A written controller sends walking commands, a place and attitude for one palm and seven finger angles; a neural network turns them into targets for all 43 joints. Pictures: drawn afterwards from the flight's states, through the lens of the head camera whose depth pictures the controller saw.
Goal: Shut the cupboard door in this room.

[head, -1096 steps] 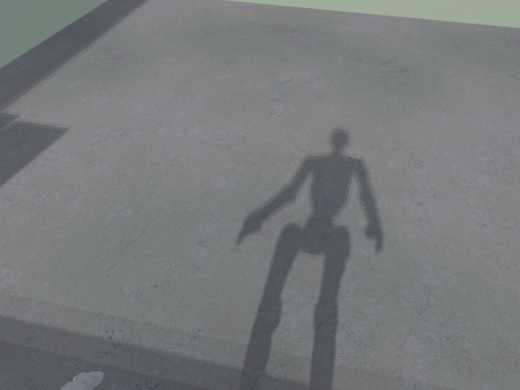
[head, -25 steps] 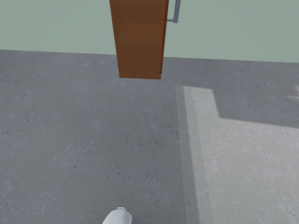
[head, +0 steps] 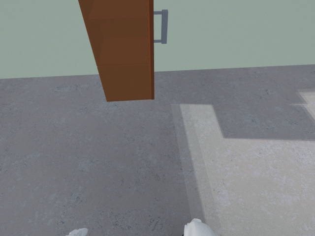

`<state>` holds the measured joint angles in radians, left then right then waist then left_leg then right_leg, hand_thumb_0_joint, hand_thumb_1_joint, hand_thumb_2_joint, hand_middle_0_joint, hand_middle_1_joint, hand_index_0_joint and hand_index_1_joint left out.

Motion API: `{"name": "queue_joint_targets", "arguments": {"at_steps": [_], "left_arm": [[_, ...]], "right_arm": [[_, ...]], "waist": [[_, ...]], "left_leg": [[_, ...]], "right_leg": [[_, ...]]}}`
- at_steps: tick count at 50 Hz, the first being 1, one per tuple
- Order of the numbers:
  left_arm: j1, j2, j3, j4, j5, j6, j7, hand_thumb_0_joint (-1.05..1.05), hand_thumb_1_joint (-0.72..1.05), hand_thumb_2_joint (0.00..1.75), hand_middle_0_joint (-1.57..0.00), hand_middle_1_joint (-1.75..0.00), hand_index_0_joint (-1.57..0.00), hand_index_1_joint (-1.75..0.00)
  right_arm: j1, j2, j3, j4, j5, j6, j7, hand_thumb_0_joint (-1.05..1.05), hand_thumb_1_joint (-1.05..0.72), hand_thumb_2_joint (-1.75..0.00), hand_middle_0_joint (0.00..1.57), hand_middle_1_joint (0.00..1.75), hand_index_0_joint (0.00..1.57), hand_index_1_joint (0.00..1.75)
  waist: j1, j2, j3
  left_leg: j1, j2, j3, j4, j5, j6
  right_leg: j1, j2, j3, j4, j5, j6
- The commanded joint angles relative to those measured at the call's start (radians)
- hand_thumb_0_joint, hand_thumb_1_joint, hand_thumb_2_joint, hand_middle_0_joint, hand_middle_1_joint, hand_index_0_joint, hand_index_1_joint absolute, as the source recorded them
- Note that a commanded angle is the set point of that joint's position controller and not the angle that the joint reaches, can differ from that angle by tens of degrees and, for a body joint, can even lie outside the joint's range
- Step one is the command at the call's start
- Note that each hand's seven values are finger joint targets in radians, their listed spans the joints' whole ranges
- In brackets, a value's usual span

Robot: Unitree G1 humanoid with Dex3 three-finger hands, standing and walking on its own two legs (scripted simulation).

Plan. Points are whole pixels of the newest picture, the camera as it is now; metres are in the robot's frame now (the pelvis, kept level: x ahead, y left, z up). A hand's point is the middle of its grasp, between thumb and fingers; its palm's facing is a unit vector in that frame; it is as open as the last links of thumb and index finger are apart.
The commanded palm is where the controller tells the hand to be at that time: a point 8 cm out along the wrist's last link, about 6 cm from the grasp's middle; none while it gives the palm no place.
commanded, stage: turn or walk to find it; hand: left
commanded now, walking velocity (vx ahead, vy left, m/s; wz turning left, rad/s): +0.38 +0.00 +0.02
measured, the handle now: (159, 27) +0.96 +0.02 +0.06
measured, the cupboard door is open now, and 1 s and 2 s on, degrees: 89 89 89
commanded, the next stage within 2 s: stand and wait in 0.26 s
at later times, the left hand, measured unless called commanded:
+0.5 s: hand (121, 230) +0.17 +0.11 -0.16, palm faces +0.10 -0.97 -0.21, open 7.2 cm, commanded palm none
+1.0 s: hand (122, 203) +0.25 +0.12 -0.18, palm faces +0.06 -0.98 -0.18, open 7.3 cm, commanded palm none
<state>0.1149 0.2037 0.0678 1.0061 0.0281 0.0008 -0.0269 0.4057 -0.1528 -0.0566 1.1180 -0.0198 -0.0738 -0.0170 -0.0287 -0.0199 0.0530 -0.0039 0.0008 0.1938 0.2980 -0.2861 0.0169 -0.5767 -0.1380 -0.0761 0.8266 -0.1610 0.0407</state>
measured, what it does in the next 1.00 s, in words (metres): walks ahead: right foot, then left foot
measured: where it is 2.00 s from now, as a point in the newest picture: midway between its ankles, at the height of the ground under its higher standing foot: (167, 232)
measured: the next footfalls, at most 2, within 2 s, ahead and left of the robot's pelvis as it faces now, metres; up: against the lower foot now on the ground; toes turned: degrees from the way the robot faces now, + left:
right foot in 0.12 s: +0.26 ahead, -0.17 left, +0.00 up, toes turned -5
left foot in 0.60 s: +0.33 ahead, +0.07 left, +0.00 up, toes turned +8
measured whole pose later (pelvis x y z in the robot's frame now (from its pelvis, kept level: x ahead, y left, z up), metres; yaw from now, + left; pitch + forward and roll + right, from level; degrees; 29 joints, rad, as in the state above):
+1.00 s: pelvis +0.26 -0.04 +0.00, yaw +1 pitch -2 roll +0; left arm 0.29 0.13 0.00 1.14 0.01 -0.02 0.03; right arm 0.19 -0.17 -0.03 1.12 0.00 -0.02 -0.03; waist 0.01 0.00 0.01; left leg -0.22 0.02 0.13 0.42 -0.18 0.02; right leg -0.11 -0.06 -0.09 0.44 -0.30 0.02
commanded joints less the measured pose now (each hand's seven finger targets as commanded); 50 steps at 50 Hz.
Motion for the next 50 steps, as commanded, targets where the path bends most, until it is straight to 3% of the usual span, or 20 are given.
{"name": "queue_joint_targets", "arguments": {"at_steps": [1,3,4,5,6,7,9,13,19,26,28,29,32,33,34,37,40,42,44,50], "left_arm": [[-0.097,0.008,-0.01,-0.095,-0.006,-0.036,-0.007,0.0,0.9,0.9,-0.2,-0.3,-0.2,-0.3],[0.016,0.034,-0.003,-0.059,-0.005,-0.044,-0.004,0.0,0.9,0.9,-0.2,-0.3,-0.2,-0.3],[0.16,0.068,0.005,-0.013,-0.001,-0.055,-0.001,0.0,0.9,0.9,-0.2,-0.3,-0.2,-0.3],[0.331,0.149,0.027,0.042,0.007,-0.068,0.011,0.0,0.9,0.9,-0.2,-0.3,-0.2,-0.3],[0.46,0.262,0.051,0.08,-0.002,-0.071,0.023,0.0,0.9,0.9,-0.2,-0.3,-0.2,-0.3],[0.4,0.277,0.053,0.07,-0.02,-0.068,0.025,0.0,0.9,0.9,-0.2,-0.3,-0.2,-0.3],[0.206,0.163,0.028,0.013,-0.022,-0.063,0.03,0.0,0.9,0.9,-0.2,-0.3,-0.2,-0.3],[0.145,0.056,-0.001,0.018,-0.011,-0.084,0.033,0.0,0.9,0.9,-0.2,-0.3,-0.2,-0.3],[0.211,0.04,-0.02,0.056,-0.012,-0.1,0.041,0.0,0.9,0.9,-0.2,-0.3,-0.2,-0.3],[0.277,0.057,-0.031,0.112,-0.013,-0.074,0.052,0.0,0.9,0.9,-0.2,-0.3,-0.2,-0.3],[0.277,0.049,-0.035,0.125,-0.017,-0.063,0.057,0.0,0.9,0.9,-0.2,-0.3,-0.2,-0.3],[0.286,0.038,-0.036,0.134,-0.017,-0.057,0.06,0.0,0.9,0.9,-0.2,-0.3,-0.2,-0.3],[0.36,-0.03,-0.06,0.146,-0.024,-0.045,0.07,0.0,0.9,0.9,-0.2,-0.3,-0.2,-0.3],[0.336,-0.015,-0.058,0.15,-0.029,-0.036,0.07,0.0,0.9,0.9,-0.2,-0.3,-0.2,-0.3],[0.305,-0.009,-0.057,0.147,-0.029,-0.025,0.069,0.0,0.9,0.9,-0.2,-0.3,-0.2,-0.3],[0.303,-0.035,-0.055,0.162,-0.019,-0.015,0.061,0.0,0.9,0.9,-0.2,-0.3,-0.2,-0.3],[0.347,-0.041,-0.056,0.176,-0.01,-0.013,0.061,0.0,0.9,0.9,-0.2,-0.3,-0.2,-0.3],[0.314,-0.014,-0.061,0.165,-0.007,-0.017,0.062,0.0,0.9,0.9,-0.2,-0.3,-0.2,-0.3],[0.273,0.0,-0.061,0.148,-0.008,-0.023,0.059,0.0,0.9,0.9,-0.2,-0.3,-0.2,-0.3],[0.266,0.019,-0.057,0.123,-0.019,-0.03,0.066,0.0,0.9,0.9,-0.2,-0.3,-0.2,-0.3]], "right_arm": [[0.058,-0.139,-0.025,-0.02,-0.01,-0.008,-0.002,0.0,-0.9,-0.9,0.2,0.3,0.2,0.3],[0.039,-0.152,-0.025,-0.015,-0.007,-0.003,-0.002,0.0,-0.9,-0.9,0.2,0.3,0.2,0.3],[0.032,-0.151,-0.024,-0.01,-0.003,-0.002,0.001,0.0,-0.9,-0.9,0.2,0.3,0.2,0.3],[0.03,-0.124,-0.017,-0.018,0.007,-0.005,0.01,0.0,-0.9,-0.9,0.2,0.3,0.2,0.3],[0.038,-0.065,-0.003,-0.057,0.016,-0.007,0.014,0.0,-0.9,-0.9,0.2,0.3,0.2,0.3],[0.009,-0.094,-0.006,-0.062,0.02,0.008,0.011,0.0,-0.9,-0.9,0.2,0.3,0.2,0.3],[-0.076,-0.084,-0.018,-0.067,0.007,0.016,0.017,0.0,-0.9,-0.9,0.2,0.3,0.2,0.3],[0.001,-0.035,-0.01,-0.031,-0.01,0.051,0.026,0.0,-0.9,-0.9,0.2,0.3,0.2,0.3],[-0.094,-0.018,0.001,-0.065,-0.005,0.06,0.028,0.0,-0.9,-0.9,0.2,0.3,0.2,0.3],[-0.262,-0.025,0.029,-0.098,0.004,0.047,0.018,0.0,-0.9,-0.9,0.2,0.3,0.2,0.3],[-0.239,-0.036,0.034,-0.082,0.003,0.04,0.009,0.0,-0.9,-0.9,0.2,0.3,0.2,0.3],[-0.195,-0.059,0.029,-0.065,0.001,0.032,0.007,0.0,-0.9,-0.9,0.2,0.3,0.2,0.3],[-0.098,-0.148,0.019,-0.017,0.007,0.028,-0.013,0.0,-0.9,-0.9,0.2,0.3,0.2,0.3],[-0.114,-0.147,0.022,-0.011,0.01,0.035,-0.021,0.0,-0.9,-0.9,0.2,0.3,0.2,0.3],[-0.157,-0.14,0.023,-0.017,0.01,0.04,-0.026,0.0,-0.9,-0.9,0.2,0.3,0.2,0.3],[-0.223,-0.11,0.02,-0.028,0.009,0.043,-0.025,0.0,-0.9,-0.9,0.2,0.3,0.2,0.3],[-0.253,-0.092,0.011,-0.041,0.014,0.049,-0.018,0.0,-0.9,-0.9,0.2,0.3,0.2,0.3],[-0.244,-0.065,0.013,-0.041,0.017,0.058,-0.008,0.0,-0.9,-0.9,0.2,0.3,0.2,0.3],[-0.208,-0.057,0.013,-0.034,0.012,0.065,-0.005,0.0,-0.9,-0.9,0.2,0.3,0.2,0.3],[-0.134,-0.06,0.032,-0.002,0.011,0.045,-0.008,0.0,-0.9,-0.9,0.2,0.3,0.2,0.3]], "waist": [[-0.015,0.135,0.046],[0.045,0.113,-0.005],[0.112,0.047,-0.075],[0.184,-0.083,-0.184],[0.192,-0.303,-0.265],[0.167,-0.245,-0.26],[0.102,-0.031,-0.058],[0.014,-0.099,-0.019],[0.004,-0.084,-0.012],[0.056,-0.118,-0.004],[0.038,-0.105,-0.026],[0.027,-0.044,-0.055],[0.013,0.232,-0.193],[0.009,0.292,-0.188],[0.025,0.246,-0.121],[0.045,0.151,-0.078],[0.069,0.061,-0.062],[0.046,0.013,0.025],[0.031,-0.078,0.071],[0.031,0.006,-0.011]], "left_leg": [[0.017,0.3,-0.151,-0.044,0.445,0.122],[-0.013,0.275,-0.117,0.088,0.582,0.096],[-0.075,0.235,-0.096,0.269,0.607,0.065],[-0.272,0.168,-0.052,0.537,0.41,0.026],[-0.543,0.008,-0.05,0.845,-0.243,-0.015],[-0.572,0.04,-0.193,1.011,-0.279,0.002],[-0.631,0.129,-0.232,1.052,-0.075,0.011],[-0.535,0.151,-0.188,0.909,0.062,-0.033],[-0.541,0.138,-0.149,0.674,0.094,-0.069],[-0.381,0.079,-0.103,0.344,0.076,-0.052],[-0.263,0.063,-0.1,0.214,0.166,-0.046],[-0.159,0.083,-0.116,0.153,0.377,-0.037],[0.136,0.327,-0.304,0.177,0.94,0.117],[0.076,0.345,-0.34,0.109,0.905,0.152],[-0.015,0.338,-0.329,0.062,0.778,0.16],[-0.1,0.28,-0.287,0.036,0.518,0.139],[-0.22,0.205,-0.239,0.031,0.174,0.077],[-0.246,0.135,-0.219,0.011,-0.032,0.017],[-0.213,0.116,-0.202,0.032,0.006,0.0],[-0.146,0.125,-0.184,0.042,0.234,0.001]], "right_leg": [[0.031,0.031,-0.044,-0.179,-0.034,-0.036],[0.228,0.078,-0.082,-0.252,-0.03,-0.059],[0.437,0.097,-0.084,-0.328,0.014,-0.071],[0.714,-0.049,0.066,-0.35,0.015,-0.112],[0.887,-0.313,0.475,-0.442,0.151,-0.211],[0.779,-0.364,0.557,-0.536,0.005,-0.244],[0.528,-0.293,0.408,-0.601,-0.249,-0.198],[0.346,-0.163,0.127,-0.644,-0.08,-0.142],[0.411,-0.128,0.007,-0.576,0.461,-0.16],[0.496,-0.13,0.022,-0.502,0.596,-0.165],[0.49,-0.101,0.016,-0.441,0.562,-0.136],[0.463,-0.073,0.003,-0.374,0.49,-0.103],[0.287,0.043,-0.041,-0.198,-0.227,-0.012],[0.294,0.054,-0.016,-0.112,-0.409,-0.002],[0.292,0.039,0.018,-0.075,-0.444,-0.004],[0.305,0.024,0.027,-0.155,-0.329,-0.006],[0.412,0.028,0.015,-0.369,-0.126,-0.004],[0.355,0.004,0.053,-0.477,-0.111,-0.019],[0.291,-0.002,0.067,-0.512,-0.159,-0.032],[0.398,-0.006,0.057,-0.505,0.031,-0.04]]}}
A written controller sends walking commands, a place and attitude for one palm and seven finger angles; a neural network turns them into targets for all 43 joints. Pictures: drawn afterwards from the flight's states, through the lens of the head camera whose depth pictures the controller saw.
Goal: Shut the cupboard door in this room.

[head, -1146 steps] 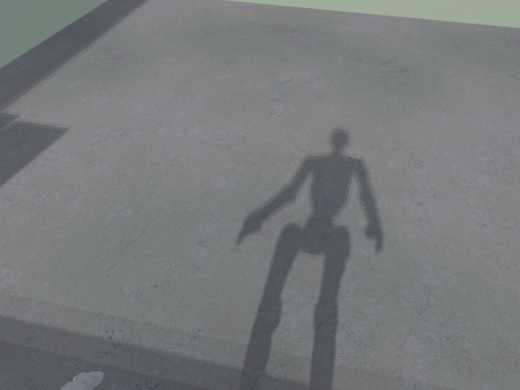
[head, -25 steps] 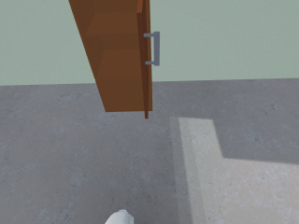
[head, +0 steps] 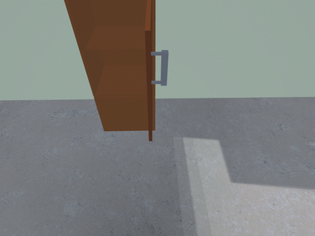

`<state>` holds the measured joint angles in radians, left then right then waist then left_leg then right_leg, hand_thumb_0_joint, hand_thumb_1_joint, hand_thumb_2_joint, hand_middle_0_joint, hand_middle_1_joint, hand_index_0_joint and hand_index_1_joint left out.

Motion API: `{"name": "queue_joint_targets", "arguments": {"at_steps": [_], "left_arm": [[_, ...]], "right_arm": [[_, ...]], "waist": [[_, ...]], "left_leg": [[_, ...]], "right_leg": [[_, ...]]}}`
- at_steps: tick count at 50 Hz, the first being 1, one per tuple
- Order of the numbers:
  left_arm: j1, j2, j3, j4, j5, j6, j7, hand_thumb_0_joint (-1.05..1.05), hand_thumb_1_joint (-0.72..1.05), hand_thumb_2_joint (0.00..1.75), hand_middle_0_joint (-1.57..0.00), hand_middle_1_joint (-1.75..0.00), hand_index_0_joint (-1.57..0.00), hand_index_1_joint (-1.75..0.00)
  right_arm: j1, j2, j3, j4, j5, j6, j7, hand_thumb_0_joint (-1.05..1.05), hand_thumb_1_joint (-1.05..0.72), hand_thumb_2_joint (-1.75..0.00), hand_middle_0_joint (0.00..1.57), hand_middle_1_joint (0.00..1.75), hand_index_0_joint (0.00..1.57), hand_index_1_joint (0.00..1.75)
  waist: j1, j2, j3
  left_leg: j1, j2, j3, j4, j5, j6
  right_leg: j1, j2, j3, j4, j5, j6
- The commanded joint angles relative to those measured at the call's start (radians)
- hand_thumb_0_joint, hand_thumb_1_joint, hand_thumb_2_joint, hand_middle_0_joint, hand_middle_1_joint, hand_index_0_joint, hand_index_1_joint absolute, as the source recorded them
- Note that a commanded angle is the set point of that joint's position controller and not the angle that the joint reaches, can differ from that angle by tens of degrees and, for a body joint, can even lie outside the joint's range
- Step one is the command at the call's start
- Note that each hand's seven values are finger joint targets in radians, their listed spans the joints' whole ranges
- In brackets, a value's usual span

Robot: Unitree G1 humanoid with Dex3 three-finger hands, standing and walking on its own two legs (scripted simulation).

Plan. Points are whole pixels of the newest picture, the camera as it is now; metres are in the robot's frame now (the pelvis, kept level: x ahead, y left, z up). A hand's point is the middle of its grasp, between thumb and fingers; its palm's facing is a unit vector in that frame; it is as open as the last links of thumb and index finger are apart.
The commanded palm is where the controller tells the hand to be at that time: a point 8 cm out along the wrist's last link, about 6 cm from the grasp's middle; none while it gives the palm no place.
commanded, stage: stand and wait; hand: left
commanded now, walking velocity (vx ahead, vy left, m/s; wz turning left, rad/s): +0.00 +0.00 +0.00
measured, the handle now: (158, 68) +0.70 +0.05 +0.06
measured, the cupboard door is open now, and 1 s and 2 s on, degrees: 89 89 89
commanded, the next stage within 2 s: look at it before walking up in 0.36 s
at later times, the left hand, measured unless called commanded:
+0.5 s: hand out of the picture -0.02 +0.13 -0.18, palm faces +0.05 -0.99 -0.15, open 7.3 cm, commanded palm none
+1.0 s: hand out of the picture -0.02 +0.14 -0.18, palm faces +0.05 -0.99 -0.16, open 7.3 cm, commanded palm none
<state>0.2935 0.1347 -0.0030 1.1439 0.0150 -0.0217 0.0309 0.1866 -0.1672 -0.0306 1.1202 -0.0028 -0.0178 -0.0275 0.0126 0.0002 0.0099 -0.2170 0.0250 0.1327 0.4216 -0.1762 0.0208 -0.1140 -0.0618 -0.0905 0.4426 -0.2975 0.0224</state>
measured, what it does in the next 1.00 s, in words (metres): stands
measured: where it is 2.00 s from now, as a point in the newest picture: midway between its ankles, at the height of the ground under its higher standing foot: outside the picture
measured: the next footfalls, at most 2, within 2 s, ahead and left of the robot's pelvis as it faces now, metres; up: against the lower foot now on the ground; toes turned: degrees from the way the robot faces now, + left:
none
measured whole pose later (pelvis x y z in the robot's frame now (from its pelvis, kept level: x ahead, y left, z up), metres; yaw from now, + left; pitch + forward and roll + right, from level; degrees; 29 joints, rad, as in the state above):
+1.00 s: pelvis +0.01 -0.02 +0.00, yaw +0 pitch -1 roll +0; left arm 0.34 0.12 0.00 1.14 0.01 -0.02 0.04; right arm 0.27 -0.13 -0.01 1.16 0.00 -0.01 -0.03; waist 0.01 -0.01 0.05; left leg -0.20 0.05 0.11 0.42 -0.19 0.00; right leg -0.07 -0.03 -0.11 0.40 -0.30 0.00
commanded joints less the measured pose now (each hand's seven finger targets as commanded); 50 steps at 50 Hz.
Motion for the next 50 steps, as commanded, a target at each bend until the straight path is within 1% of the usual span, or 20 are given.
{"name": "queue_joint_targets", "arguments": {"at_steps": [1,4,6,10,11,14,18,19,21,24,28,31,37,39,40,41,43,45,48,50], "left_arm": [[0.091,0.089,0.014,-0.016,-0.007,-0.008,0.009,0.0,0.9,0.9,-0.2,-0.3,-0.2,-0.3],[0.085,0.095,0.016,-0.02,-0.009,-0.004,0.011,0.0,0.9,0.9,-0.2,-0.3,-0.2,-0.3],[0.087,0.093,0.015,-0.021,-0.011,-0.002,0.012,0.0,0.9,0.9,-0.2,-0.3,-0.2,-0.3],[0.092,0.088,0.015,-0.021,-0.013,-0.001,0.014,0.0,0.9,0.9,-0.2,-0.3,-0.2,-0.3],[0.097,0.086,0.014,-0.022,-0.013,0.0,0.014,0.0,0.9,0.9,-0.2,-0.3,-0.2,-0.3],[0.104,0.08,0.014,-0.022,-0.013,0.0,0.017,0.0,0.9,0.9,-0.2,-0.3,-0.2,-0.3],[0.114,0.067,0.014,-0.019,-0.013,0.0,0.018,0.0,0.9,0.9,-0.2,-0.3,-0.2,-0.3],[0.119,0.066,0.013,-0.017,-0.012,0.0,0.019,0.0,0.9,0.9,-0.2,-0.3,-0.2,-0.3],[0.127,0.057,0.013,-0.016,-0.012,0.0,0.02,0.0,0.9,0.9,-0.2,-0.3,-0.2,-0.3],[0.138,0.049,0.012,-0.012,-0.01,0.0,0.021,0.0,0.9,0.9,-0.2,-0.3,-0.2,-0.3],[0.145,0.043,0.014,-0.011,-0.008,-0.003,0.02,0.0,0.9,0.9,-0.2,-0.3,-0.2,-0.3],[0.153,0.04,0.009,-0.008,-0.006,-0.003,0.02,0.0,0.9,0.9,-0.2,-0.3,-0.2,-0.3],[0.157,0.044,0.009,-0.006,-0.006,-0.005,0.019,0.0,0.9,0.9,-0.2,-0.3,-0.2,-0.3],[0.155,0.049,0.01,-0.007,-0.005,-0.005,0.019,0.0,0.9,0.9,-0.2,-0.3,-0.2,-0.3],[0.153,0.049,0.011,-0.009,-0.006,-0.005,0.019,0.0,0.9,0.9,-0.2,-0.3,-0.2,-0.3],[0.154,0.051,0.01,-0.01,-0.006,-0.005,0.018,0.0,0.9,0.9,-0.2,-0.3,-0.2,-0.3],[0.149,0.057,0.012,-0.011,-0.006,-0.006,0.018,0.0,0.9,0.9,-0.2,-0.3,-0.2,-0.3],[0.15,0.059,0.012,-0.011,-0.006,-0.005,0.018,0.0,0.9,0.9,-0.2,-0.3,-0.2,-0.3],[0.141,0.069,0.014,-0.015,-0.006,-0.006,0.017,0.0,0.9,0.9,-0.2,-0.3,-0.2,-0.3],[0.136,0.073,0.015,-0.02,-0.005,-0.006,0.018,0.0,0.9,0.9,-0.2,-0.3,-0.2,-0.3]], "right_arm": [[0.087,-0.046,0.008,-0.002,-0.006,-0.012,0.002,0.0,-0.9,-0.9,0.2,0.3,0.2,0.3],[0.112,-0.049,0.013,0.011,-0.005,-0.011,0.0,0.0,-0.9,-0.9,0.2,0.3,0.2,0.3],[0.125,-0.045,0.015,0.018,-0.005,-0.009,-0.001,0.0,-0.9,-0.9,0.2,0.3,0.2,0.3],[0.157,-0.037,0.017,0.033,-0.004,-0.006,-0.002,0.0,-0.9,-0.9,0.2,0.3,0.2,0.3],[0.161,-0.035,0.015,0.034,-0.005,-0.005,-0.003,0.0,-0.9,-0.9,0.2,0.3,0.2,0.3],[0.18,-0.032,0.013,0.043,-0.004,-0.003,-0.004,0.0,-0.9,-0.9,0.2,0.3,0.2,0.3],[0.19,-0.019,0.011,0.047,-0.003,-0.003,-0.006,0.0,-0.9,-0.9,0.2,0.3,0.2,0.3],[0.194,-0.021,0.01,0.047,-0.003,-0.001,-0.006,0.0,-0.9,-0.9,0.2,0.3,0.2,0.3],[0.192,-0.013,0.01,0.047,-0.003,-0.002,-0.007,0.0,-0.9,-0.9,0.2,0.3,0.2,0.3],[0.19,-0.009,0.007,0.045,-0.002,0.001,-0.007,0.0,-0.9,-0.9,0.2,0.3,0.2,0.3],[0.185,-0.007,0.006,0.041,-0.002,-0.002,-0.009,0.0,-0.9,-0.9,0.2,0.3,0.2,0.3],[0.173,-0.009,0.006,0.04,-0.002,0.0,-0.009,0.0,-0.9,-0.9,0.2,0.3,0.2,0.3],[0.163,-0.019,0.005,0.03,-0.002,-0.001,-0.008,0.0,-0.9,-0.9,0.2,0.3,0.2,0.3],[0.166,-0.021,0.005,0.028,-0.002,0.001,-0.007,0.0,-0.9,-0.9,0.2,0.3,0.2,0.3],[0.163,-0.021,0.005,0.027,-0.002,0.0,-0.007,0.0,-0.9,-0.9,0.2,0.3,0.2,0.3],[0.159,-0.024,0.005,0.025,-0.002,-0.001,-0.007,0.0,-0.9,-0.9,0.2,0.3,0.2,0.3],[0.157,-0.031,0.005,0.024,-0.002,-0.004,-0.007,0.0,-0.9,-0.9,0.2,0.3,0.2,0.3],[0.151,-0.035,0.005,0.021,-0.002,-0.005,-0.007,0.0,-0.9,-0.9,0.2,0.3,0.2,0.3],[0.148,-0.043,0.004,0.02,-0.002,-0.007,-0.008,0.0,-0.9,-0.9,0.2,0.3,0.2,0.3],[0.149,-0.045,0.003,0.02,-0.002,-0.007,-0.007,0.0,-0.9,-0.9,0.2,0.3,0.2,0.3]], "waist": [[-0.007,-0.01,0.031],[-0.005,0.004,0.049],[-0.004,-0.002,0.07],[-0.006,-0.008,0.076],[-0.005,-0.018,0.08],[-0.008,-0.017,0.075],[-0.011,-0.009,0.083],[-0.012,-0.021,0.084],[-0.012,-0.007,0.086],[-0.014,-0.017,0.095],[-0.017,-0.012,0.085],[-0.016,-0.018,0.106],[-0.016,-0.007,0.106],[-0.017,-0.016,0.104],[-0.016,-0.004,0.105],[-0.016,-0.011,0.102],[-0.015,-0.003,0.083],[-0.013,0.0,0.082],[-0.012,-0.007,0.074],[-0.013,-0.025,0.078]], "left_leg": [[0.073,0.102,-0.121,-0.08,0.135,-0.003],[0.066,0.102,-0.122,-0.082,0.15,-0.006],[0.061,0.1,-0.121,-0.085,0.144,-0.007],[0.056,0.099,-0.117,-0.083,0.127,-0.009],[0.058,0.097,-0.117,-0.081,0.123,-0.009],[0.063,0.098,-0.114,-0.067,0.135,-0.009],[0.066,0.097,-0.109,-0.069,0.113,-0.008],[0.064,0.097,-0.112,-0.064,0.113,-0.009],[0.067,0.097,-0.108,-0.063,0.112,-0.007],[0.07,0.097,-0.11,-0.059,0.087,-0.007],[0.076,0.098,-0.108,-0.059,0.1,-0.005],[0.077,0.099,-0.109,-0.058,0.091,-0.004],[0.077,0.097,-0.111,-0.059,0.085,-0.003],[0.072,0.096,-0.113,-0.059,0.071,-0.006],[0.07,0.095,-0.113,-0.062,0.075,-0.004],[0.074,0.096,-0.114,-0.061,0.08,-0.003],[0.081,0.098,-0.114,-0.06,0.102,-0.002],[0.084,0.099,-0.114,-0.056,0.107,-0.001],[0.087,0.101,-0.115,-0.055,0.127,0.0],[0.082,0.102,-0.117,-0.057,0.125,0.0]], "right_leg": [[-0.062,-0.086,0.068,-0.123,0.182,-0.023],[-0.043,-0.084,0.063,-0.13,0.188,-0.025],[-0.045,-0.084,0.061,-0.136,0.184,-0.027],[-0.04,-0.083,0.056,-0.146,0.167,-0.031],[-0.045,-0.081,0.058,-0.146,0.168,-0.032],[-0.04,-0.079,0.056,-0.144,0.181,-0.035],[-0.058,-0.076,0.06,-0.146,0.162,-0.035],[-0.058,-0.072,0.06,-0.145,0.158,-0.034],[-0.069,-0.073,0.062,-0.144,0.159,-0.035],[-0.089,-0.07,0.066,-0.148,0.132,-0.034],[-0.089,-0.069,0.068,-0.14,0.152,-0.034],[-0.111,-0.068,0.073,-0.146,0.141,-0.033],[-0.109,-0.069,0.074,-0.15,0.134,-0.033],[-0.107,-0.067,0.074,-0.153,0.116,-0.033],[-0.105,-0.07,0.073,-0.153,0.119,-0.034],[-0.105,-0.069,0.073,-0.15,0.125,-0.033],[-0.088,-0.071,0.072,-0.145,0.149,-0.034],[-0.088,-0.071,0.07,-0.144,0.155,-0.033],[-0.075,-0.072,0.068,-0.141,0.179,-0.033],[-0.071,-0.072,0.064,-0.142,0.174,-0.032]]}}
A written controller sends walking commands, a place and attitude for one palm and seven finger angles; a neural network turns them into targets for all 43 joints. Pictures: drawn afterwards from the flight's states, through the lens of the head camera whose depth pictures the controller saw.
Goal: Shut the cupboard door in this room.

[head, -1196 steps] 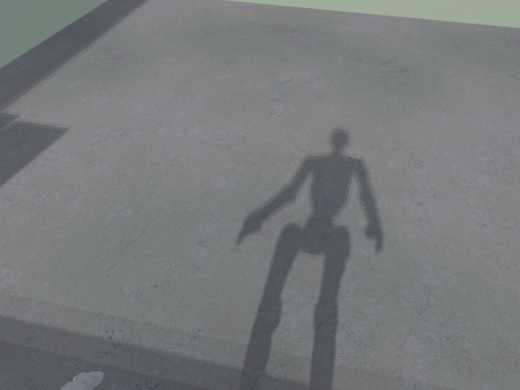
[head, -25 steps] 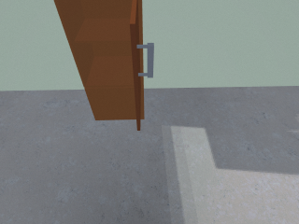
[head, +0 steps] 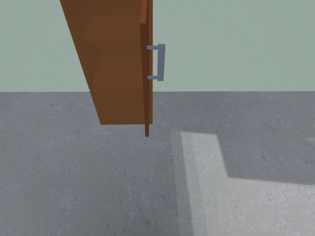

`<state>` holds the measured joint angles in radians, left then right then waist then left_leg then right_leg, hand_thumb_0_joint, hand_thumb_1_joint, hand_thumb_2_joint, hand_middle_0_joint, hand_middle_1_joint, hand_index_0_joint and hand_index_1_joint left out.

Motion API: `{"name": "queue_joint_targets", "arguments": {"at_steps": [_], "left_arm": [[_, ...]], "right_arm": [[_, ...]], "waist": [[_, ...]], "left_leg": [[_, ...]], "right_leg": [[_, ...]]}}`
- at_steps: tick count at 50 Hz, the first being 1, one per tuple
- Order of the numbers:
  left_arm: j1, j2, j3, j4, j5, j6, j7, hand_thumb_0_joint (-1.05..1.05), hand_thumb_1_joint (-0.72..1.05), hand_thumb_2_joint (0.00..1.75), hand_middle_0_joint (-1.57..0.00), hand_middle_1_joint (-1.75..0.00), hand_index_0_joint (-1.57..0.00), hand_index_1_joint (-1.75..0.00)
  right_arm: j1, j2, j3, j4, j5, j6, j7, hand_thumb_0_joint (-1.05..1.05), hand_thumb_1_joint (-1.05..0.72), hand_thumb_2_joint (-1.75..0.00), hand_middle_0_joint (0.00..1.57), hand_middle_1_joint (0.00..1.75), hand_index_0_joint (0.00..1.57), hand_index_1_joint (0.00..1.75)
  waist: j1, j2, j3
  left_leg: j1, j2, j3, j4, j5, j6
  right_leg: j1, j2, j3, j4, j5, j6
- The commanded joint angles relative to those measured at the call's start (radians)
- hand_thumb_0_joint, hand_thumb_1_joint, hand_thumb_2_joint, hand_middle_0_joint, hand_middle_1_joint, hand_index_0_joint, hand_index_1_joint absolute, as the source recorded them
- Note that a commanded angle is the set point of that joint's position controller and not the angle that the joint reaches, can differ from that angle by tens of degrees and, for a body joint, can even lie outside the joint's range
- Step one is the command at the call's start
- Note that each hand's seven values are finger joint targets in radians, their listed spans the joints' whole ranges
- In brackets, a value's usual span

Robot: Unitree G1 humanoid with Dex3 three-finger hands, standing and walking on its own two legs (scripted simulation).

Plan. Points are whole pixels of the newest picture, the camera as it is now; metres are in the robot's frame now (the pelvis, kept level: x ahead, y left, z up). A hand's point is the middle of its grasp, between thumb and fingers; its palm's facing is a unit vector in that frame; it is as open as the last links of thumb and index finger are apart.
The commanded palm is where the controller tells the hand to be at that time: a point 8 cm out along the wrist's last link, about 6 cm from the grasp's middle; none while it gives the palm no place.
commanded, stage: look at it before walking up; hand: left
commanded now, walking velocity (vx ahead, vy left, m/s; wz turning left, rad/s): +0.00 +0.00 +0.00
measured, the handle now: (155, 63) +0.69 +0.06 +0.06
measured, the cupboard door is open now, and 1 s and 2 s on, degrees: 89 89 89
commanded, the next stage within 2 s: walk around to get in front in 0.02 s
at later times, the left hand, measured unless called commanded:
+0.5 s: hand out of the picture +0.04 +0.20 -0.19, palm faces -0.12 -0.96 -0.24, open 7.3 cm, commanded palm none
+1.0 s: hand out of the picture +0.12 +0.19 -0.18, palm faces -0.37 -0.90 -0.23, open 7.3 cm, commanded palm none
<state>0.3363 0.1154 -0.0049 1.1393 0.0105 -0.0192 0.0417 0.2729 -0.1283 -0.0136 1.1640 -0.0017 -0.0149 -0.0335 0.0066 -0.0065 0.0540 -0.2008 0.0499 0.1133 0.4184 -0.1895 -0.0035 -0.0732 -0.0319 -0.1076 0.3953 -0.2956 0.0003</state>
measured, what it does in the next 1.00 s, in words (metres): lifts its left foot, turning right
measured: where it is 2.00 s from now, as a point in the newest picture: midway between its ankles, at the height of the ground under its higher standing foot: outside the picture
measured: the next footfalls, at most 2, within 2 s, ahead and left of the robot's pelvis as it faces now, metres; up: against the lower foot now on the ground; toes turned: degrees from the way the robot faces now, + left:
left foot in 1.02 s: +0.07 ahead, +0.12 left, +0.00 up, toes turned -26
right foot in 1.48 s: -0.08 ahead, -0.09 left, +0.00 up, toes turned -51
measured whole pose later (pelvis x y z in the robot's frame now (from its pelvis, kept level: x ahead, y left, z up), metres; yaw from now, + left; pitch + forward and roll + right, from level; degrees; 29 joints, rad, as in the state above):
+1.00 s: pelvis -0.01 +0.02 -0.01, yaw -26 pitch +2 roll +0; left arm 0.22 0.24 0.07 0.92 0.02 0.05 0.00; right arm 0.04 -0.23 -0.05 0.88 0.00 0.03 -0.03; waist 0.06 -0.03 0.10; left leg -0.34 0.02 0.01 0.69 -0.39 -0.07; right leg -0.33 0.06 0.13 0.55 -0.25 -0.01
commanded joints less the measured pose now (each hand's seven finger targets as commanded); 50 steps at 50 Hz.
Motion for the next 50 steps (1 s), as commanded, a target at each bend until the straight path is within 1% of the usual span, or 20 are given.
{"name": "queue_joint_targets", "arguments": {"at_steps": [1,8,13,16,18,19,20,22,25,27,28,29,30,32,34,38,45,47,49,50], "left_arm": [[0.092,0.093,0.016,-0.014,-0.001,-0.009,0.007,0.0,0.9,0.9,-0.2,-0.3,-0.2,-0.3],[0.071,0.105,0.023,-0.028,0.0,0.003,0.005,0.0,0.9,0.9,-0.2,-0.3,-0.2,-0.3],[0.01,0.156,0.065,-0.081,0.005,0.032,-0.01,0.0,0.9,0.9,-0.2,-0.3,-0.2,-0.3],[-0.023,0.168,0.081,-0.125,0.009,0.043,-0.018,0.0,0.9,0.9,-0.2,-0.3,-0.2,-0.3],[-0.034,0.158,0.088,-0.15,0.011,0.046,-0.025,0.0,0.9,0.9,-0.2,-0.3,-0.2,-0.3],[-0.039,0.145,0.09,-0.163,0.009,0.049,-0.028,0.0,0.9,0.9,-0.2,-0.3,-0.2,-0.3],[-0.058,0.138,0.092,-0.18,0.012,0.053,-0.033,0.0,0.9,0.9,-0.2,-0.3,-0.2,-0.3],[-0.081,0.123,0.099,-0.208,0.014,0.056,-0.04,0.0,0.9,0.9,-0.2,-0.3,-0.2,-0.3],[-0.054,0.115,0.102,-0.217,0.013,0.053,-0.051,0.0,0.9,0.9,-0.2,-0.3,-0.2,-0.3],[0.04,0.142,0.108,-0.197,0.013,0.047,-0.048,0.0,0.9,0.9,-0.2,-0.3,-0.2,-0.3],[0.058,0.228,0.117,-0.2,0.024,0.034,-0.04,0.0,0.9,0.9,-0.2,-0.3,-0.2,-0.3],[0.048,0.324,0.129,-0.213,0.019,0.026,-0.025,0.0,0.9,0.9,-0.2,-0.3,-0.2,-0.3],[0.05,0.318,0.127,-0.228,0.009,0.031,-0.015,0.0,0.9,0.9,-0.2,-0.3,-0.2,-0.3],[-0.062,0.296,0.128,-0.255,0.011,0.03,-0.013,0.0,0.9,0.9,-0.2,-0.3,-0.2,-0.3],[-0.1,0.273,0.12,-0.269,0.007,0.026,-0.016,0.0,0.9,0.9,-0.2,-0.3,-0.2,-0.3],[-0.04,0.299,0.121,-0.26,0.008,0.023,-0.022,0.0,0.9,0.9,-0.2,-0.3,-0.2,-0.3],[-0.068,0.334,0.13,-0.279,0.016,0.038,-0.025,0.0,0.9,0.9,-0.2,-0.3,-0.2,-0.3],[-0.103,0.338,0.13,-0.288,0.014,0.044,-0.029,0.0,0.9,0.9,-0.2,-0.3,-0.2,-0.3],[-0.161,0.329,0.125,-0.294,0.007,0.051,-0.031,0.0,0.9,0.9,-0.2,-0.3,-0.2,-0.3],[-0.164,0.288,0.116,-0.314,-0.001,0.054,-0.034,0.0,0.9,0.9,-0.2,-0.3,-0.2,-0.3]], "right_arm": [[0.059,-0.087,-0.014,-0.024,-0.003,-0.01,-0.001,0.0,-0.9,-0.9,0.2,0.3,0.2,0.3],[0.05,-0.088,-0.02,-0.025,-0.006,-0.002,-0.003,0.0,-0.9,-0.9,0.2,0.3,0.2,0.3],[0.014,-0.126,-0.055,-0.074,-0.009,0.019,-0.009,0.0,-0.9,-0.9,0.2,0.3,0.2,0.3],[-0.008,-0.15,-0.072,-0.116,-0.011,0.023,-0.01,0.0,-0.9,-0.9,0.2,0.3,0.2,0.3],[-0.019,-0.179,-0.085,-0.139,-0.013,0.019,-0.011,0.0,-0.9,-0.9,0.2,0.3,0.2,0.3],[-0.016,-0.205,-0.093,-0.147,-0.013,0.016,-0.011,0.0,-0.9,-0.9,0.2,0.3,0.2,0.3],[-0.008,-0.215,-0.098,-0.154,-0.015,0.01,-0.01,0.0,-0.9,-0.9,0.2,0.3,0.2,0.3],[-0.049,-0.22,-0.101,-0.176,-0.022,0.005,-0.005,0.0,-0.9,-0.9,0.2,0.3,0.2,0.3],[-0.128,-0.229,-0.106,-0.209,-0.028,0.008,0.003,0.0,-0.9,-0.9,0.2,0.3,0.2,0.3],[-0.165,-0.233,-0.106,-0.227,-0.023,0.017,0.008,0.0,-0.9,-0.9,0.2,0.3,0.2,0.3],[-0.152,-0.178,-0.097,-0.246,-0.015,0.028,0.014,0.0,-0.9,-0.9,0.2,0.3,0.2,0.3],[-0.185,-0.118,-0.077,-0.304,-0.015,0.036,0.021,0.0,-0.9,-0.9,0.2,0.3,0.2,0.3],[-0.215,-0.148,-0.077,-0.313,-0.012,0.052,0.014,0.0,-0.9,-0.9,0.2,0.3,0.2,0.3],[-0.219,-0.165,-0.079,-0.306,-0.017,0.049,0.012,0.0,-0.9,-0.9,0.2,0.3,0.2,0.3],[-0.181,-0.17,-0.076,-0.287,-0.019,0.041,0.014,0.0,-0.9,-0.9,0.2,0.3,0.2,0.3],[-0.228,-0.171,-0.069,-0.309,-0.014,0.044,0.01,0.0,-0.9,-0.9,0.2,0.3,0.2,0.3],[-0.247,-0.177,-0.057,-0.355,-0.001,0.033,0.005,0.0,-0.9,-0.9,0.2,0.3,0.2,0.3],[-0.209,-0.182,-0.057,-0.352,0.002,0.028,0.002,0.0,-0.9,-0.9,0.2,0.3,0.2,0.3],[-0.106,-0.191,-0.059,-0.328,0.006,0.018,-0.002,0.0,-0.9,-0.9,0.2,0.3,0.2,0.3],[-0.064,-0.243,-0.066,-0.321,0.0,0.006,-0.007,0.0,-0.9,-0.9,0.2,0.3,0.2,0.3]], "waist": [[-0.005,-0.018,0.038],[-0.008,-0.002,0.038],[-0.015,-0.014,0.024],[-0.017,0.015,0.015],[-0.017,0.101,-0.018],[-0.018,0.185,-0.047],[-0.029,0.245,-0.064],[-0.021,0.215,-0.078],[0.014,0.153,-0.085],[0.067,0.053,-0.099],[0.078,-0.216,-0.067],[0.081,-0.412,-0.024],[0.085,-0.246,-0.029],[0.04,-0.187,-0.01],[0.016,-0.116,-0.085],[0.048,-0.099,-0.115],[0.048,-0.131,-0.126],[0.027,-0.146,-0.134],[-0.026,-0.138,-0.16],[-0.046,-0.009,-0.174]], "left_leg": [[0.066,0.077,-0.098,-0.053,0.14,0.025],[0.073,0.085,-0.075,-0.022,0.144,0.02],[0.041,0.116,-0.032,0.072,0.083,0.018],[0.029,0.149,-0.051,0.071,0.012,0.03],[0.059,0.22,-0.111,0.02,-0.007,0.066],[0.067,0.295,-0.17,-0.036,0.0,0.109],[0.073,0.369,-0.204,-0.092,0.042,0.159],[0.053,0.403,-0.173,-0.1,0.066,0.191],[-0.025,0.371,-0.055,-0.02,0.086,0.137],[-0.115,0.317,0.035,0.166,0.016,0.063],[-0.247,0.189,0.122,0.418,-0.193,-0.022],[-0.444,0.054,0.061,0.655,-0.438,-0.067],[-0.404,0.055,-0.078,0.736,-0.418,-0.052],[-0.444,0.062,-0.131,0.789,-0.298,-0.052],[-0.399,0.057,-0.12,0.752,-0.223,-0.066],[-0.379,0.022,-0.118,0.665,-0.235,-0.08],[-0.258,-0.014,-0.119,0.421,-0.279,-0.068],[-0.172,-0.031,-0.109,0.302,-0.24,-0.06],[0.022,-0.028,-0.104,0.059,-0.088,-0.051],[0.183,0.081,-0.201,-0.067,-0.039,-0.016]], "right_leg": [[-0.116,-0.103,0.083,-0.095,0.176,-0.011],[-0.132,-0.101,0.099,-0.074,0.209,-0.013],[-0.207,-0.098,0.152,0.018,0.239,-0.035],[-0.272,-0.07,0.169,0.084,0.186,-0.035],[-0.329,-0.022,0.137,0.204,0.144,-0.021],[-0.348,0.007,0.092,0.336,0.04,-0.01],[-0.384,0.012,0.057,0.5,-0.172,0.003],[-0.407,-0.029,0.074,0.604,-0.273,0.007],[-0.286,-0.037,0.038,0.442,-0.185,0.012],[-0.113,-0.016,0.016,0.186,0.03,0.011],[-0.067,-0.145,0.24,-0.025,0.175,-0.031],[-0.089,-0.348,0.562,-0.105,0.431,-0.134],[-0.145,-0.358,0.549,-0.124,0.379,-0.172],[-0.118,-0.287,0.485,-0.061,0.381,-0.176],[-0.048,-0.229,0.387,0.001,0.487,-0.168],[0.013,-0.21,0.409,0.029,0.607,-0.182],[-0.017,-0.192,0.493,0.035,0.587,-0.198],[-0.063,-0.165,0.5,0.05,0.58,-0.174],[-0.166,-0.117,0.474,0.118,0.482,-0.106],[-0.323,-0.034,0.416,0.214,0.298,-0.055]]}}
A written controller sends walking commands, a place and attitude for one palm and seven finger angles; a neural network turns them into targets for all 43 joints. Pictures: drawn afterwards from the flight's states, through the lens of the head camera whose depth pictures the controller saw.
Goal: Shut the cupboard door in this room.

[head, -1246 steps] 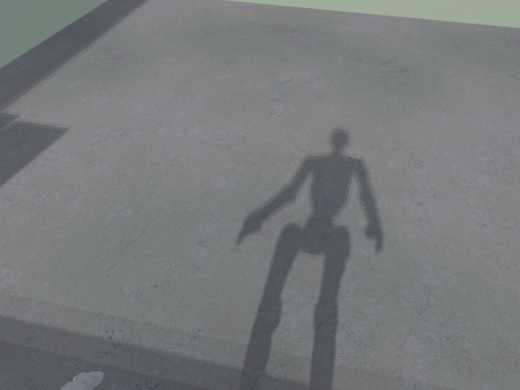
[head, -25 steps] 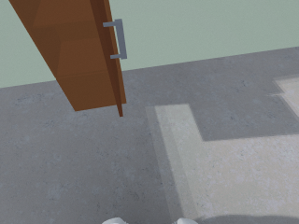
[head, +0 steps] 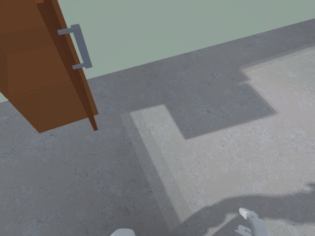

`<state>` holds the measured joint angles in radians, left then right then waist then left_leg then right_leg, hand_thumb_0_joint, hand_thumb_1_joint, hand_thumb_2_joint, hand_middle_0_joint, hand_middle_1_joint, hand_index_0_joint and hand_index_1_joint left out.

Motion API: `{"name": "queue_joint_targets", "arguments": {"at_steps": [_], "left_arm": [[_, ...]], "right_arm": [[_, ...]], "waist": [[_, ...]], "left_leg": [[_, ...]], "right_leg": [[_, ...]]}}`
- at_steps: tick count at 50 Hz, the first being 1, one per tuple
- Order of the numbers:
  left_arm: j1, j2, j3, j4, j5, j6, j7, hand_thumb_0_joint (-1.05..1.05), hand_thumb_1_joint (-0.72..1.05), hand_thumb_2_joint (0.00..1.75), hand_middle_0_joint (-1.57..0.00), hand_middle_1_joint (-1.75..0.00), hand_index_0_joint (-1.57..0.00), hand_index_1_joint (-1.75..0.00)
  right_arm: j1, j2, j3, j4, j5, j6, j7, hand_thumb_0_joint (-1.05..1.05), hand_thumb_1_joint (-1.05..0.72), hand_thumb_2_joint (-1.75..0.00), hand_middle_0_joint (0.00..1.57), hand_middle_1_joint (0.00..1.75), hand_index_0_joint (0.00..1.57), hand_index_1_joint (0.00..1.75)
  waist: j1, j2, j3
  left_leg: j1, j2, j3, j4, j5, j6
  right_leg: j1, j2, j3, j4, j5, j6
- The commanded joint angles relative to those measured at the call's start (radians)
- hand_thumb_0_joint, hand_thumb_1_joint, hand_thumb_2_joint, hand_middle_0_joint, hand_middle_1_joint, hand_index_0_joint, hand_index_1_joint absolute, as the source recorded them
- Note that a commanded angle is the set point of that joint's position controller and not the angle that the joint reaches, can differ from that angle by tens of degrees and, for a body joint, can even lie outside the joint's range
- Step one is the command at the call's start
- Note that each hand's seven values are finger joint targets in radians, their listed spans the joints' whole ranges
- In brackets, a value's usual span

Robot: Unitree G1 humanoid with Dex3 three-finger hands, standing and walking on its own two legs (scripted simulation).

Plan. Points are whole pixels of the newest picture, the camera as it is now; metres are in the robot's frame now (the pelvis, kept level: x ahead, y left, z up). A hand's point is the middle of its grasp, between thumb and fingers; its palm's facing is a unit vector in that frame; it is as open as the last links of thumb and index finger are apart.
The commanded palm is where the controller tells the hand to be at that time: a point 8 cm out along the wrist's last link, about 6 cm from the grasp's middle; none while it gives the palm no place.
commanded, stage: walk around to get in front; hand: left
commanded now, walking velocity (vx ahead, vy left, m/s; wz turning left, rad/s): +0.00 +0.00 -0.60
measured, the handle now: (75, 49) +0.61 +0.35 +0.07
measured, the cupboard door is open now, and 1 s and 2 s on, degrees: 89 89 89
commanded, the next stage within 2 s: none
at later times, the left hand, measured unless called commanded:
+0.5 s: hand (115, 209) +0.19 +0.15 -0.16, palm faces -0.36 -0.90 -0.26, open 7.3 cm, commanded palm none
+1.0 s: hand (112, 199) +0.22 +0.16 -0.18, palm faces -0.50 -0.84 -0.20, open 7.4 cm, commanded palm none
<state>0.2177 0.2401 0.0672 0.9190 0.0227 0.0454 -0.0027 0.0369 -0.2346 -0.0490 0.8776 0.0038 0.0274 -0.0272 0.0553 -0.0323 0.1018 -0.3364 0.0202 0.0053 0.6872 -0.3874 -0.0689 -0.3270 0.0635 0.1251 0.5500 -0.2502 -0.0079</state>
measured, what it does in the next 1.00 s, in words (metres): walks ahead, turning right: left foot, then right foot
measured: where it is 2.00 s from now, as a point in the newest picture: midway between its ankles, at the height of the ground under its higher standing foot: (209, 197)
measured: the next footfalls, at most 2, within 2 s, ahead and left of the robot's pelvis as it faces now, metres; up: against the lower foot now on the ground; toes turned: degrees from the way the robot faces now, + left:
left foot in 0.02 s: +0.03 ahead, +0.13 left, +0.00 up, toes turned +0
right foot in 0.48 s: -0.01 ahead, -0.13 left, +0.00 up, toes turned -24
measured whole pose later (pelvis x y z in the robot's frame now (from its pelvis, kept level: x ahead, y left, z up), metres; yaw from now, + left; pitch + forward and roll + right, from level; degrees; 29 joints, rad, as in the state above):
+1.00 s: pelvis +0.12 -0.02 +0.00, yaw -36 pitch +0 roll -2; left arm 0.33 0.25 0.07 1.03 0.02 0.02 -0.03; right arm 0.13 -0.21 -0.03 0.85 -0.02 -0.06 0.01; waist 0.06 -0.03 0.07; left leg -0.34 0.08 0.12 0.63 -0.28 0.02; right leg -0.31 0.03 0.07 0.97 -0.48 -0.01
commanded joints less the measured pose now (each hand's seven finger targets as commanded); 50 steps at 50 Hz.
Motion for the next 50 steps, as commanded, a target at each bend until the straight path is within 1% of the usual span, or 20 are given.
{"name": "queue_joint_targets", "arguments": {"at_steps": [1,2,5,7,14,20,22,23,24,25,27,30,40,42,44,45,46,47,49,50], "left_arm": [[-0.023,0.103,0.031,-0.11,-0.018,-0.009,-0.004,0.0,0.9,0.9,-0.2,-0.3,-0.2,-0.3],[-0.022,0.114,0.034,-0.122,-0.003,-0.011,-0.008,0.0,0.9,0.9,-0.2,-0.3,-0.2,-0.3],[-0.038,0.133,0.05,-0.087,0.002,-0.004,-0.021,0.0,0.9,0.9,-0.2,-0.3,-0.2,-0.3],[-0.035,0.111,0.04,-0.082,-0.002,0.001,-0.029,0.0,0.9,0.9,-0.2,-0.3,-0.2,-0.3],[-0.157,0.079,0.021,-0.12,-0.004,0.009,-0.037,0.0,0.9,0.9,-0.2,-0.3,-0.2,-0.3],[-0.148,0.072,0.013,-0.114,-0.008,-0.007,-0.034,0.0,0.9,0.9,-0.2,-0.3,-0.2,-0.3],[-0.021,0.105,0.022,-0.077,-0.005,-0.018,-0.031,0.0,0.9,0.9,-0.2,-0.3,-0.2,-0.3],[0.072,0.209,0.039,-0.048,0.005,-0.032,-0.02,0.0,0.9,0.9,-0.2,-0.3,-0.2,-0.3],[0.127,0.296,0.055,-0.033,-0.008,-0.028,-0.005,0.0,0.9,0.9,-0.2,-0.3,-0.2,-0.3],[0.15,0.294,0.066,-0.042,-0.02,-0.019,0.01,0.0,0.9,0.9,-0.2,-0.3,-0.2,-0.3],[0.041,0.233,0.051,-0.066,-0.014,-0.028,0.012,0.0,0.9,0.9,-0.2,-0.3,-0.2,-0.3],[-0.032,0.197,0.035,-0.083,-0.006,-0.055,0.003,0.0,0.9,0.9,-0.2,-0.3,-0.2,-0.3],[0.086,0.194,0.038,-0.024,-0.002,-0.091,-0.004,0.0,0.9,0.9,-0.2,-0.3,-0.2,-0.3],[0.062,0.201,0.042,-0.022,-0.002,-0.087,-0.004,0.0,0.9,0.9,-0.2,-0.3,-0.2,-0.3],[0.014,0.189,0.043,-0.022,-0.006,-0.084,-0.003,0.0,0.9,0.9,-0.2,-0.3,-0.2,-0.3],[-0.002,0.143,0.035,-0.035,-0.009,-0.083,-0.007,0.0,0.9,0.9,-0.2,-0.3,-0.2,-0.3],[0.046,0.067,0.021,-0.047,-0.022,-0.078,-0.019,0.0,0.9,0.9,-0.2,-0.3,-0.2,-0.3],[0.048,0.071,0.019,-0.056,-0.014,-0.082,-0.021,0.0,0.9,0.9,-0.2,-0.3,-0.2,-0.3],[-0.028,0.092,0.026,-0.044,0.0,-0.077,-0.032,0.0,0.9,0.9,-0.2,-0.3,-0.2,-0.3],[-0.011,0.08,0.031,-0.028,0.006,-0.071,-0.041,0.0,0.9,0.9,-0.2,-0.3,-0.2,-0.3]], "right_arm": [[0.172,-0.232,-0.049,-0.047,-0.021,-0.04,-0.01,0.0,-0.9,-0.9,0.2,0.3,0.2,0.3],[0.174,-0.261,-0.052,-0.066,-0.021,-0.028,-0.006,0.0,-0.9,-0.9,0.2,0.3,0.2,0.3],[0.087,-0.164,-0.031,-0.087,-0.03,-0.038,-0.007,0.0,-0.9,-0.9,0.2,0.3,0.2,0.3],[0.115,-0.15,-0.031,-0.079,-0.028,-0.043,-0.007,0.0,-0.9,-0.9,0.2,0.3,0.2,0.3],[0.254,-0.165,-0.054,-0.024,-0.026,-0.04,0.0,0.0,-0.9,-0.9,0.2,0.3,0.2,0.3],[0.26,-0.194,-0.068,0.004,-0.03,-0.033,0.012,0.0,-0.9,-0.9,0.2,0.3,0.2,0.3],[0.234,-0.189,-0.063,-0.001,-0.026,-0.032,0.016,0.0,-0.9,-0.9,0.2,0.3,0.2,0.3],[0.242,-0.126,-0.044,-0.019,-0.015,-0.029,0.024,0.0,-0.9,-0.9,0.2,0.3,0.2,0.3],[0.15,-0.067,-0.019,-0.085,-0.018,-0.016,0.026,0.0,-0.9,-0.9,0.2,0.3,0.2,0.3],[0.085,-0.109,-0.021,-0.108,-0.016,-0.001,0.016,0.0,-0.9,-0.9,0.2,0.3,0.2,0.3],[0.055,-0.126,-0.032,-0.088,-0.026,-0.007,0.027,0.0,-0.9,-0.9,0.2,0.3,0.2,0.3],[0.139,-0.11,-0.039,-0.04,-0.035,-0.012,0.043,0.0,-0.9,-0.9,0.2,0.3,0.2,0.3],[0.003,-0.085,-0.031,-0.113,-0.024,-0.057,0.051,0.0,-0.9,-0.9,0.2,0.3,0.2,0.3],[0.028,-0.082,-0.027,-0.109,-0.02,-0.068,0.048,0.0,-0.9,-0.9,0.2,0.3,0.2,0.3],[0.149,-0.1,-0.035,-0.068,-0.018,-0.081,0.036,0.0,-0.9,-0.9,0.2,0.3,0.2,0.3],[0.291,-0.159,-0.046,-0.026,-0.021,-0.091,0.019,0.0,-0.9,-0.9,0.2,0.3,0.2,0.3],[0.412,-0.278,-0.073,0.005,-0.04,-0.096,0.012,0.0,-0.9,-0.9,0.2,0.3,0.2,0.3],[0.448,-0.298,-0.066,0.003,-0.037,-0.082,0.016,0.0,-0.9,-0.9,0.2,0.3,0.2,0.3],[0.331,-0.202,-0.044,-0.012,-0.031,-0.083,0.014,0.0,-0.9,-0.9,0.2,0.3,0.2,0.3],[0.279,-0.151,-0.032,-0.014,-0.034,-0.088,0.014,0.0,-0.9,-0.9,0.2,0.3,0.2,0.3]], "waist": [[-0.085,0.322,-0.205],[-0.083,0.302,-0.165],[-0.037,0.211,-0.102],[-0.039,0.18,-0.115],[-0.104,0.211,-0.114],[-0.097,0.255,-0.146],[-0.022,0.166,-0.188],[0.025,-0.102,-0.237],[0.061,-0.319,-0.199],[0.085,-0.271,-0.181],[0.03,-0.142,-0.061],[-0.038,-0.094,-0.058],[-0.002,-0.115,-0.042],[-0.021,-0.119,-0.067],[-0.088,-0.079,-0.097],[-0.148,0.048,-0.165],[-0.182,0.362,-0.263],[-0.181,0.383,-0.251],[-0.138,0.228,-0.071],[-0.1,0.196,-0.017]], "left_leg": [[0.4,0.38,-0.351,-0.401,0.313,0.144],[0.276,0.478,-0.369,-0.388,0.388,0.227],[0.183,0.337,-0.183,-0.358,0.504,0.21],[0.24,0.287,-0.073,-0.333,0.576,0.196],[0.322,0.32,0.018,-0.31,0.642,0.211],[0.286,0.343,0.098,-0.209,0.656,0.163],[0.148,0.32,0.168,-0.049,0.412,0.093],[-0.088,0.243,0.241,0.177,0.125,0.029],[-0.351,0.113,0.186,0.4,-0.299,-0.013],[-0.382,0.123,0.045,0.459,-0.273,0.001],[-0.4,0.141,0.008,0.494,-0.111,0.003],[-0.259,0.126,0.048,0.402,0.03,-0.017],[-0.229,0.07,0.031,0.099,0.064,-0.012],[-0.101,0.044,0.043,-0.01,0.065,-0.002],[0.159,0.032,0.047,-0.182,0.15,0.003],[0.393,0.082,0.007,-0.26,0.136,0.018],[0.598,0.382,-0.338,-0.339,-0.025,0.097],[0.53,0.514,-0.501,-0.455,-0.186,0.164],[0.275,0.455,-0.422,-0.531,-0.299,0.164],[0.215,0.404,-0.303,-0.539,-0.211,0.141]], "right_leg": [[-0.269,0.004,0.014,0.269,-0.231,0.021],[-0.27,-0.021,-0.054,0.472,-0.379,0.045],[-0.262,-0.071,-0.063,0.696,-0.242,0.072],[-0.273,-0.084,-0.092,0.697,-0.186,0.086],[-0.228,-0.12,-0.169,0.444,-0.197,0.095],[-0.027,-0.082,-0.234,0.127,-0.168,0.046],[0.22,-0.081,-0.244,-0.107,-0.006,0.015],[0.463,-0.272,-0.019,-0.204,0.039,-0.053],[0.483,-0.474,0.303,-0.239,0.229,-0.155],[0.411,-0.471,0.334,-0.272,0.117,-0.202],[0.289,-0.395,0.277,-0.31,-0.167,-0.194],[0.166,-0.296,0.134,-0.316,-0.135,-0.148],[0.214,-0.28,0.217,-0.293,0.0,-0.181],[0.177,-0.265,0.208,-0.249,0.062,-0.169],[0.049,-0.214,0.174,-0.139,0.067,-0.122],[-0.064,-0.133,0.112,0.04,0.073,-0.085],[-0.289,0.002,-0.04,0.352,-0.242,-0.026],[-0.36,-0.021,-0.074,0.55,-0.357,-0.013],[-0.38,-0.112,-0.074,0.712,-0.209,-0.011],[-0.366,-0.143,-0.084,0.718,-0.127,-0.003]]}}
